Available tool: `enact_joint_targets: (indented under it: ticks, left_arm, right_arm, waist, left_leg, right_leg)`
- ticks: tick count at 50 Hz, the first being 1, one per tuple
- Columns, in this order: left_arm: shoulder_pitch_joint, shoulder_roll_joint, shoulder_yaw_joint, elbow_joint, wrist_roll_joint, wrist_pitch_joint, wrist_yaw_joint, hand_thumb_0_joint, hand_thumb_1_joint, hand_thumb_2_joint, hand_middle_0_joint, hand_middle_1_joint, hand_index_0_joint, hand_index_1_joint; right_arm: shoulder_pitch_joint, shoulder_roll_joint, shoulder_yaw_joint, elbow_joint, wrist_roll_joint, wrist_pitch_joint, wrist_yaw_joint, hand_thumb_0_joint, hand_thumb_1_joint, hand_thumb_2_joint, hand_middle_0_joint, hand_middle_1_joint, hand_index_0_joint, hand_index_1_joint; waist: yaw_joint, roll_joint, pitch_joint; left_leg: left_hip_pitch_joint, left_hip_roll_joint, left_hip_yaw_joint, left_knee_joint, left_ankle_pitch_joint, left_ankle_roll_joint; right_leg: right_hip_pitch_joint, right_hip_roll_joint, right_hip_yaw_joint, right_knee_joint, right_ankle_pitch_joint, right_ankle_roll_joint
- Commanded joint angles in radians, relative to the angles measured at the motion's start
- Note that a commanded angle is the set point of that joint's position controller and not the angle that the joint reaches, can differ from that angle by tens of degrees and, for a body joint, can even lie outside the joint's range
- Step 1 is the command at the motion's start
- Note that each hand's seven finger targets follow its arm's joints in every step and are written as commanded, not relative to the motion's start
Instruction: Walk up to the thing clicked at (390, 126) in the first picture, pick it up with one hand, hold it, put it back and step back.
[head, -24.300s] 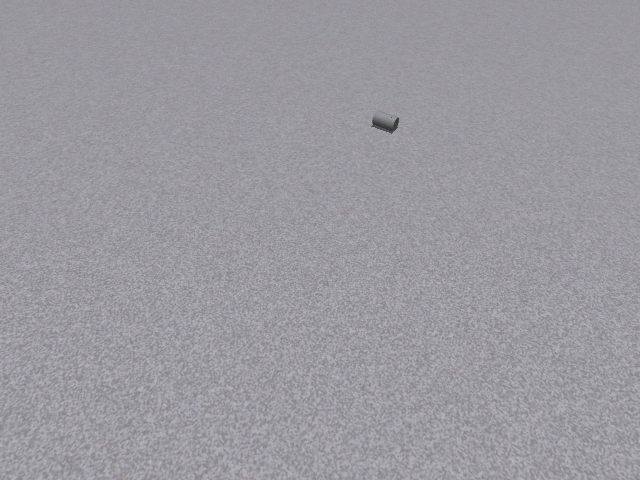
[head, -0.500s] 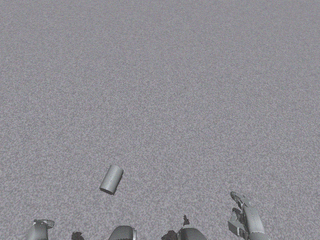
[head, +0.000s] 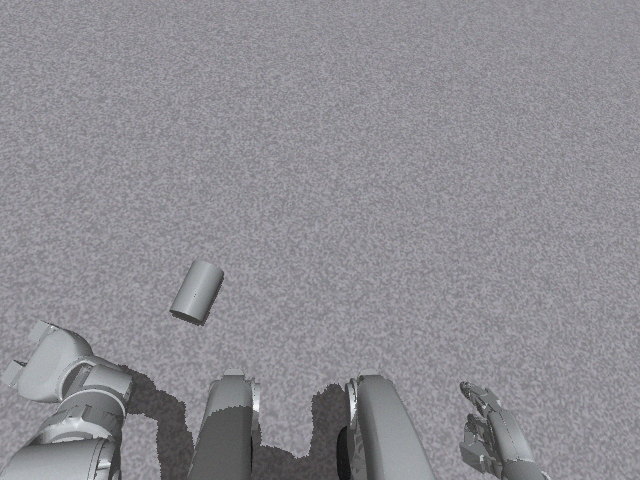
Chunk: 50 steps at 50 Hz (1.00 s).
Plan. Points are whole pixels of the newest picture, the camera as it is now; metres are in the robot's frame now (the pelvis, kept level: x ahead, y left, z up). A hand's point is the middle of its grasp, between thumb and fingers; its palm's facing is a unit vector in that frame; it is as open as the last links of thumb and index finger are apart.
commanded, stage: rise first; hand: left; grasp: from above
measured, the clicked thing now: (197, 291) +0.50 +0.25 -0.53
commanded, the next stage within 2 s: approach in 1.40 s
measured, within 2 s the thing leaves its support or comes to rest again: neither
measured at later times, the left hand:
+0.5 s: hand (147, 310) +0.39 +0.29 -0.30, palm faces -0.03 -0.50 -0.87, open 13.8 cm
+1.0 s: hand (161, 300) +0.43 +0.29 -0.36, palm faces -0.07 -0.46 -0.88, open 13.1 cm
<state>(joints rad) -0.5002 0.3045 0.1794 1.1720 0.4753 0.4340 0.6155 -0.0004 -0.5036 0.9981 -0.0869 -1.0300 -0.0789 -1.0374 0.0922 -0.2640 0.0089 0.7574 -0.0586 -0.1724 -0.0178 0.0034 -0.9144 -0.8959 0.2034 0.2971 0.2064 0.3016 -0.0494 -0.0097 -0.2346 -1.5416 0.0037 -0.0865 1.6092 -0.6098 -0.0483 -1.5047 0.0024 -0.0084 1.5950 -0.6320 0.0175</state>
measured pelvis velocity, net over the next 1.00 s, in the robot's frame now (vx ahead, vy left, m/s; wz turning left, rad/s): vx -0.04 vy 0.01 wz -0.10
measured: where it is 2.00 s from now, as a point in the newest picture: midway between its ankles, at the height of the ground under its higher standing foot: outside the picture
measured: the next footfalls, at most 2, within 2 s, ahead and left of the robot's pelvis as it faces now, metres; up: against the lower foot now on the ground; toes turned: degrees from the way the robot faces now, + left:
none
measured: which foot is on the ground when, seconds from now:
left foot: down 0.00-1.00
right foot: down 0.00-1.00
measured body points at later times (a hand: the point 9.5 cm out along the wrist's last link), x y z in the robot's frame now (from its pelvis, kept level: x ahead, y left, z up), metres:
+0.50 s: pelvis -0.04 +0.01 -0.17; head +0.17 +0.03 +0.23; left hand +0.40 +0.31 -0.25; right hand -0.01 -0.25 -0.30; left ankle +0.05 +0.14 -0.54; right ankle +0.05 -0.13 -0.54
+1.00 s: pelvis -0.04 +0.01 -0.22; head +0.22 +0.01 +0.15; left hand +0.44 +0.30 -0.31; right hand -0.04 -0.27 -0.34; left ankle +0.05 +0.14 -0.54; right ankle +0.05 -0.13 -0.54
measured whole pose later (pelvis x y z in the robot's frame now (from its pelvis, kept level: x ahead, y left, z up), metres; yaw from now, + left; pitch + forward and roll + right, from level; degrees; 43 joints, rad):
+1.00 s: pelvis -0.04 +0.01 -0.22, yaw -6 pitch +36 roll -5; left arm -1.28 0.74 0.46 1.72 0.61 0.52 0.66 0.00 -0.37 0.89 -0.20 -0.96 -0.20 -0.96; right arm 0.13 -0.34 0.03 0.87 -0.12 -0.24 0.29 0.00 -0.92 -0.90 0.20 0.30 0.20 0.30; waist -0.23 0.02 -0.03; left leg -2.28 0.00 -0.15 2.33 -0.67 -0.06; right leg -2.24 0.06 -0.02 2.27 -0.66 0.05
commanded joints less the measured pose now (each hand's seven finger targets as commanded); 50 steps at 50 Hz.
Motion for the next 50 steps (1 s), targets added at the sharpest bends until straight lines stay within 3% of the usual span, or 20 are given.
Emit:
enact_joint_targets:
  ticks: [1,3,6,10,14,17,18,20,24,29,32,33,37,42,50]
  left_arm:
    - [-0.341,0.255,0.087,0.053,0.029,0.03,0.147,0.0,-0.539,1.038,-0.075,-1.065,-0.059,-1.086]
    - [-0.428,0.294,0.114,0.081,0.011,0.049,0.172,0.0,-0.547,1.052,-0.078,-1.064,-0.06,-1.089]
    - [-0.55,0.36,0.153,0.125,-0.003,0.076,0.177,0.0,-0.539,1.047,-0.093,-1.051,-0.072,-1.078]
    - [-0.71,0.439,0.158,0.14,0.015,0.103,0.161,0.0,-0.521,1.047,-0.126,-0.99,-0.094,-1.029]
    - [-0.841,0.46,0.147,0.158,0.043,0.114,0.135,0.0,-0.506,1.026,-0.116,-0.994,-0.092,-1.024]
    - [-0.935,0.456,0.151,0.157,0.031,0.109,0.117,0.0,-0.522,1.03,-0.089,-1.028,-0.071,-1.051]
    - [-0.935,0.441,0.132,0.19,0.029,0.107,0.108,0.0,-0.521,1.027,-0.079,-1.044,-0.066,-1.063]
    - [-0.951,0.45,0.139,0.218,0.02,0.099,0.09,0.0,-0.521,1.031,-0.075,-1.045,-0.063,-1.062]
    - [-0.967,0.482,0.151,0.301,0.033,0.103,0.059,0.0,-0.5,1.011,-0.082,-1.044,-0.076,-1.055]
    - [-0.965,0.542,0.178,0.399,0.114,0.112,0.051,0.0,-0.468,0.978,-0.113,-1.011,-0.109,-1.019]
    - [-0.961,0.573,0.19,0.415,0.161,0.116,0.058,0.0,-0.427,0.938,-0.151,-0.983,-0.148,-0.99]
    - [-0.978,0.573,0.182,0.406,0.174,0.116,0.057,0.0,-0.386,0.898,-0.159,-0.995,-0.169,-0.988]
    - [-1.025,0.615,0.213,0.386,0.171,0.097,0.068,0.0,-0.368,0.883,-0.204,-0.931,-0.202,-0.936]
    - [-1.097,0.642,0.221,0.384,0.163,0.076,0.07,0.0,-0.354,0.865,-0.204,-0.948,-0.209,-0.947]
    - [-1.151,0.714,0.244,0.43,0.171,0.084,0.101,0.0,-0.414,0.921,-0.18,-0.947,-0.17,-0.961]
  right_arm:
    - [0.067,-0.156,-0.048,-0.016,-0.033,-0.049,0.039,0.0,-0.911,-0.904,0.201,0.3,0.2,0.3]
    - [0.057,-0.155,-0.049,-0.009,-0.049,-0.051,0.067,0.0,-0.912,-0.904,0.201,0.3,0.2,0.3]
    - [0.054,-0.155,-0.052,0.006,-0.063,-0.05,0.114,0.0,-0.917,-0.907,0.201,0.3,0.2,0.3]
    - [0.044,-0.182,-0.056,0.04,-0.06,-0.045,0.159,0.0,-0.912,-0.906,0.201,0.3,0.2,0.3]
    - [0.078,-0.206,-0.072,0.091,-0.046,-0.056,0.193,0.0,-0.911,-0.905,0.2,0.3,0.2,0.3]
    - [0.117,-0.225,-0.079,0.115,-0.031,-0.067,0.207,0.0,-0.912,-0.905,0.2,0.3,0.2,0.3]
    - [0.126,-0.227,-0.077,0.128,-0.031,-0.067,0.211,0.0,-0.911,-0.905,0.2,0.3,0.2,0.3]
    - [0.159,-0.235,-0.075,0.138,-0.024,-0.071,0.217,0.0,-0.908,-0.903,0.2,0.3,0.2,0.3]
    - [0.192,-0.245,-0.065,0.152,-0.019,-0.076,0.237,0.0,-0.908,-0.903,0.2,0.3,0.2,0.3]
    - [0.217,-0.25,-0.056,0.139,-0.015,-0.079,0.26,0.0,-0.909,-0.903,0.2,0.3,0.2,0.3]
    - [0.232,-0.27,-0.063,0.128,-0.02,-0.076,0.272,0.0,-0.911,-0.904,0.2,0.3,0.2,0.3]
    - [0.243,-0.251,-0.056,0.128,-0.024,-0.074,0.277,0.0,-0.911,-0.902,0.2,0.3,0.201,0.3]
    - [0.275,-0.265,-0.062,0.124,-0.029,-0.076,0.288,0.0,-0.913,-0.904,0.2,0.3,0.2,0.3]
    - [0.297,-0.28,-0.05,0.136,-0.043,-0.077,0.294,0.0,-0.913,-0.904,0.2,0.3,0.2,0.3]
    - [0.304,-0.308,-0.025,0.142,-0.062,-0.071,0.302,0.0,-0.911,-0.904,0.2,0.3,0.2,0.3]
  waist:
    - [-0.017,0.067,-0.505]
    - [-0.012,0.089,-0.538]
    - [-0.029,0.084,-0.568]
    - [-0.054,0.137,-0.598]
    - [-0.088,0.199,-0.637]
    - [-0.118,0.249,-0.649]
    - [-0.134,0.237,-0.636]
    - [-0.148,0.236,-0.606]
    - [-0.157,0.222,-0.554]
    - [-0.138,0.232,-0.542]
    - [-0.142,0.248,-0.549]
    - [-0.156,0.243,-0.55]
    - [-0.169,0.239,-0.572]
    - [-0.214,0.234,-0.546]
    - [-0.223,0.265,-0.533]
  left_leg:
    - [0.173,-0.009,0.081,-0.008,0.244,0.024]
    - [0.145,-0.008,0.087,0.039,0.184,0.023]
    - [0.056,-0.008,0.095,0.125,0.138,0.027]
    - [-0.002,-0.005,0.093,0.192,0.061,0.031]
    - [-0.012,0.005,0.087,0.228,0.008,0.028]
    - [0.015,0.018,0.059,0.242,-0.018,0.02]
    - [-0.005,0.014,0.056,0.248,-0.038,0.023]
    - [-0.024,0.015,0.039,0.26,-0.032,0.019]
    - [-0.063,0.014,0.02,0.296,0.01,0.025]
    - [-0.117,0.008,0.035,0.355,0.083,0.035]
    - [-0.139,0.005,0.049,0.386,0.142,0.04]
    - [-0.159,0.001,0.062,0.407,0.16,0.046]
    - [-0.214,0.0,0.08,0.448,0.165,0.054]
    - [-0.248,0.006,0.073,0.495,0.11,0.061]
    - [-0.276,0.011,0.058,0.529,0.082,0.057]
  right_leg:
    - [0.103,0.008,-0.033,-0.066,0.292,-0.029]
    - [0.054,0.007,-0.029,-0.036,0.225,-0.026]
    - [0.02,0.012,-0.014,0.005,0.157,-0.017]
    - [-0.093,0.026,-0.016,0.056,0.045,-0.021]
    - [-0.174,0.037,-0.04,0.108,-0.004,-0.025]
    - [-0.254,0.031,-0.071,0.173,0.007,-0.027]
    - [-0.268,0.034,-0.075,0.184,-0.016,-0.029]
    - [-0.297,0.028,-0.09,0.23,0.011,-0.027]
    - [-0.363,0.024,-0.103,0.29,0.071,-0.028]
    - [-0.372,0.027,-0.101,0.343,0.153,-0.03]
    - [-0.344,0.032,-0.1,0.369,0.213,-0.032]
    - [-0.327,0.033,-0.093,0.367,0.233,-0.028]
    - [-0.286,0.039,-0.093,0.378,0.242,-0.023]
    - [-0.307,0.045,-0.104,0.382,0.185,-0.019]
    - [-0.319,0.052,-0.125,0.411,0.154,-0.019]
